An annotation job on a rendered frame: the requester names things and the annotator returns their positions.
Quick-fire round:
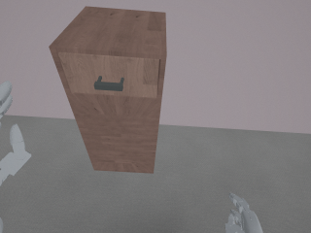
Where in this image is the handle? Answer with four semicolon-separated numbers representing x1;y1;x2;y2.
94;76;124;91

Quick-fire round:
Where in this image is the robot right hand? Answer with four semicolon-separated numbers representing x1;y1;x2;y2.
225;193;263;233

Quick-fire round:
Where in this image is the cabinet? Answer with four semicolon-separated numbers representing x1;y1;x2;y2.
49;6;167;174

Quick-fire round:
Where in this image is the robot left hand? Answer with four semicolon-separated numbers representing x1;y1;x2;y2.
0;81;31;186

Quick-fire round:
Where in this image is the drawer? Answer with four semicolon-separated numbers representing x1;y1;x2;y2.
58;52;159;98

